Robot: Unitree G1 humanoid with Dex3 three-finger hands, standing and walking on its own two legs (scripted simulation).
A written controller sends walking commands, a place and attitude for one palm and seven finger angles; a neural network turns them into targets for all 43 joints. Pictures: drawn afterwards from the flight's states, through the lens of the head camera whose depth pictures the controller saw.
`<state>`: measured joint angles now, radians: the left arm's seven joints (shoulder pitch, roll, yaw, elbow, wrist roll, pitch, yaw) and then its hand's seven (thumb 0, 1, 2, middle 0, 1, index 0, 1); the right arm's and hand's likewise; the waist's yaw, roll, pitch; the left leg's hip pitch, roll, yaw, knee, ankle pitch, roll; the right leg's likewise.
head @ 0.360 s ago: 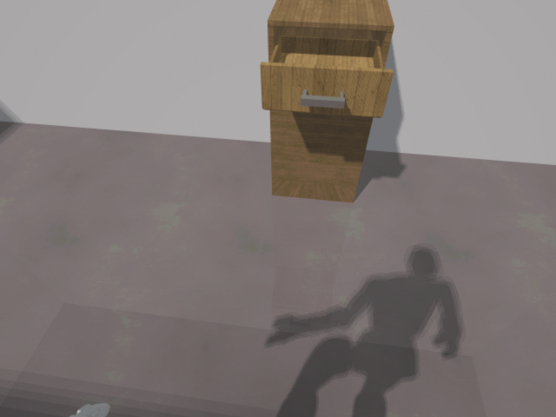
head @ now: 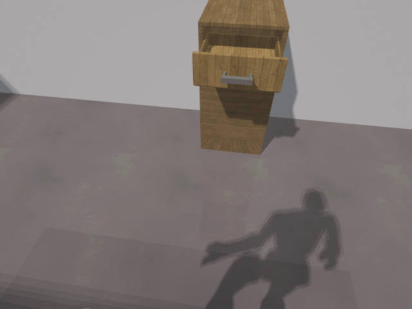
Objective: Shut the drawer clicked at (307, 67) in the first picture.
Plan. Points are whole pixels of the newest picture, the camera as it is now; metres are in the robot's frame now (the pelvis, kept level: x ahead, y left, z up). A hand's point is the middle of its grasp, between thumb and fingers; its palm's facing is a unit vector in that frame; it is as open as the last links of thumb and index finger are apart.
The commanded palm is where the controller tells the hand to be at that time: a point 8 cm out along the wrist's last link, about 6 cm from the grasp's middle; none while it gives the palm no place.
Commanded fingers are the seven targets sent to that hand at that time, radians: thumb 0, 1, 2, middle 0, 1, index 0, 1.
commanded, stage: stand and wait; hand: left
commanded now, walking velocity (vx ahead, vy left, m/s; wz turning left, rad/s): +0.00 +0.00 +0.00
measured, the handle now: (237, 77) +0.95 -0.06 -0.02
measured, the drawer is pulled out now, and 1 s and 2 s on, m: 0.29 0.29 0.29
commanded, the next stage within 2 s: look at it before walking up in 0.46 s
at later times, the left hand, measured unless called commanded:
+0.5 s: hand out of the picture +0.06 +0.24 -0.15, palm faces -0.02 -0.94 -0.34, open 7.4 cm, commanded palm none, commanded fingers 0.00 0.90 0.90 -0.20 -0.30 -0.20 -0.30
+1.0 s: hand out of the picture +0.06 +0.25 -0.15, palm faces -0.02 -0.94 -0.33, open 7.4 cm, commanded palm none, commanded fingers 0.00 0.90 0.90 -0.20 -0.30 -0.20 -0.30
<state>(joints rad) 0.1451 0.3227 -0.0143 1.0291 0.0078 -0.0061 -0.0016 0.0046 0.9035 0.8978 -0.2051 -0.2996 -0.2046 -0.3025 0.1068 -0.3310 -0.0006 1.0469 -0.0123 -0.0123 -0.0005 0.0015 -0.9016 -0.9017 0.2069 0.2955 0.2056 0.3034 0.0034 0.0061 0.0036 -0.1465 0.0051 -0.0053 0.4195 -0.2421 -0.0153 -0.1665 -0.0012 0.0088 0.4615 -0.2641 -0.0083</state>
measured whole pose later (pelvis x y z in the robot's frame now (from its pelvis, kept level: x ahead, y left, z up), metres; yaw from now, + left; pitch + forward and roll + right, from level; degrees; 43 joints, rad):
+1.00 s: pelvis -0.01 +0.00 +0.00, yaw +0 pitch -1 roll +0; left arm 0.15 0.34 -0.01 1.09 0.01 -0.01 0.00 0.00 0.91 0.90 -0.20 -0.30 -0.20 -0.30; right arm 0.13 -0.33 0.00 1.12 -0.01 -0.02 0.00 0.00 -0.90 -0.90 0.21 0.30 0.20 0.30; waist 0.00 -0.01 0.02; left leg -0.14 0.01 0.00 0.37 -0.20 -0.01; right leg -0.15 0.00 0.01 0.39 -0.22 0.00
